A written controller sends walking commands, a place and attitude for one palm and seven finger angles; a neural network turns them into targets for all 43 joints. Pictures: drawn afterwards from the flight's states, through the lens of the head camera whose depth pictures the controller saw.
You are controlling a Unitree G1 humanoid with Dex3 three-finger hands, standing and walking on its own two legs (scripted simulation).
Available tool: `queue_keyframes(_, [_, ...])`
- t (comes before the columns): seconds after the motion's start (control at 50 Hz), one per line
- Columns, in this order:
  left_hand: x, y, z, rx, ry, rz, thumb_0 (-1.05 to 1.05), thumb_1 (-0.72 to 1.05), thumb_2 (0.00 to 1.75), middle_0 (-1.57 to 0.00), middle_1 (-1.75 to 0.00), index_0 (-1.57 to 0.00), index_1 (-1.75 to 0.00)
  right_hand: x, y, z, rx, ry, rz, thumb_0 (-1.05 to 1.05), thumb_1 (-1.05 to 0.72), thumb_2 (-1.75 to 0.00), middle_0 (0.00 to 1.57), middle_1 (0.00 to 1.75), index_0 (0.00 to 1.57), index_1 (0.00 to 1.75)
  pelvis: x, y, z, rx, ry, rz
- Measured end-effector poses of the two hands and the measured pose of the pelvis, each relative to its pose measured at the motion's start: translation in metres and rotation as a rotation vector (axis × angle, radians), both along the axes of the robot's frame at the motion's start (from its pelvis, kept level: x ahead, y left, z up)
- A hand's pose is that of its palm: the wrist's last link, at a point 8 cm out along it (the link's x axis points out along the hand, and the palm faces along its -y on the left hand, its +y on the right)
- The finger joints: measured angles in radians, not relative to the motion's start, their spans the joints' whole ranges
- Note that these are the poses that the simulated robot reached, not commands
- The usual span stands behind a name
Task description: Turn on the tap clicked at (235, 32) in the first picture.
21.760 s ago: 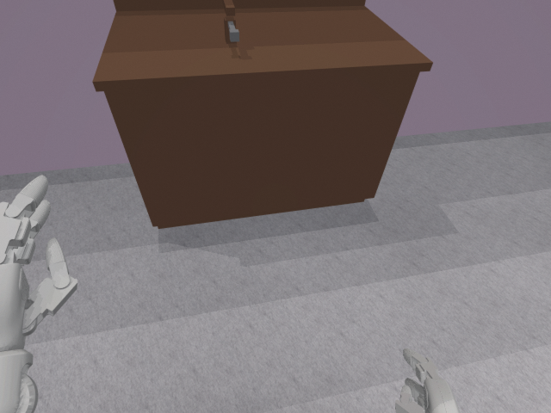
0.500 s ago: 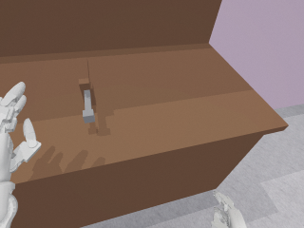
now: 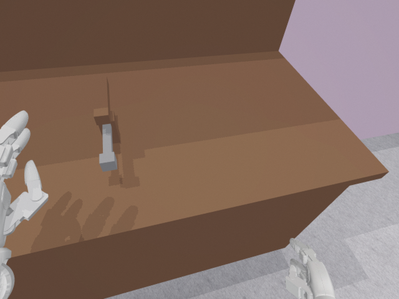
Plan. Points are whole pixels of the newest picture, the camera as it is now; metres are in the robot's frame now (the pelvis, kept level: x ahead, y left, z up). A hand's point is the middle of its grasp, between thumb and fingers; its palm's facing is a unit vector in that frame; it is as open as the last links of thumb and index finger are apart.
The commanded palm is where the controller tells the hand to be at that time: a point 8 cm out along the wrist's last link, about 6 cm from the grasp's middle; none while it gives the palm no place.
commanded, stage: come to a stop and stand still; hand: left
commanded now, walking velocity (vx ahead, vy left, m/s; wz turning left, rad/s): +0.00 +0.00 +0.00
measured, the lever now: (108, 161) +0.34 +0.22 +0.07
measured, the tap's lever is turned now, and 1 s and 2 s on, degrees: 0 0 0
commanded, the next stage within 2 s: look again from close up in 0.08 s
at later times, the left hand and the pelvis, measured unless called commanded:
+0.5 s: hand (53, 207) +0.20 +0.23 +0.16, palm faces +0.37 -0.86 -0.36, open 7.4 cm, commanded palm +0.15 +0.27 +0.17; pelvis -0.01 -0.01 +0.00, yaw +0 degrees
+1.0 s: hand (77, 203) +0.21 +0.20 +0.16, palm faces +0.34 -0.87 -0.35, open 7.4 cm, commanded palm +0.15 +0.24 +0.17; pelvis -0.01 -0.04 +0.00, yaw -1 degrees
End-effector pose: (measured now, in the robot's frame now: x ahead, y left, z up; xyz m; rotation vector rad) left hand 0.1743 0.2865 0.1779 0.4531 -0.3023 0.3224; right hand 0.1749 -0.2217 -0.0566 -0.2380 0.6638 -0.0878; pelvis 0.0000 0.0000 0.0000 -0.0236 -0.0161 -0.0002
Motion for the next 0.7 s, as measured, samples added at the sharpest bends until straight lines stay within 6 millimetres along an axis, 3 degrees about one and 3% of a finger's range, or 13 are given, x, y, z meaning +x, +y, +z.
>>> queue_keyframes(0.18, [-0.007,-0.005,-0.011,-0.07,0.033,0.047,0.01,0.89,0.9,-0.21,-0.3,-0.2,-0.3,-0.003,0.0,-0.004,0.012,0.01,0.014,0.02,-0.91,-0.9,0.2,0.3,0.2,0.3,-0.005,-0.006,0.001,0.005,-0.008,0.0])
queue_keyframes(0.4, [-0.01,-0.016,-0.004,-0.044,0.018,0.015,0.01,0.89,0.9,-0.21,-0.3,-0.21,-0.3,-0.023,-0.01,-0.005,0.015,0.02,-0.014,0.02,-0.91,-0.9,0.2,0.3,0.2,0.3,-0.013,-0.012,0.002,0.006,-0.008,-0.006])
queue_keyframes(0.54, [-0.011,-0.015,-0.011,-0.049,0.057,0.028,0.01,0.89,0.9,-0.21,-0.3,-0.21,-0.3,-0.034,-0.019,-0.009,0.004,0.047,-0.038,0.02,-0.91,-0.9,0.2,0.3,0.2,0.3,-0.014,-0.013,0.002,0.005,-0.002,-0.008])
queue_keyframes(0.7, [-0.009,-0.018,-0.009,-0.055,0.041,0.021,0.01,0.89,0.9,-0.21,-0.3,-0.21,-0.3,-0.035,-0.021,-0.009,0.001,0.058,-0.044,0.02,-0.91,-0.9,0.2,0.3,0.2,0.3,-0.013,-0.016,0.002,0.012,-0.004,-0.009])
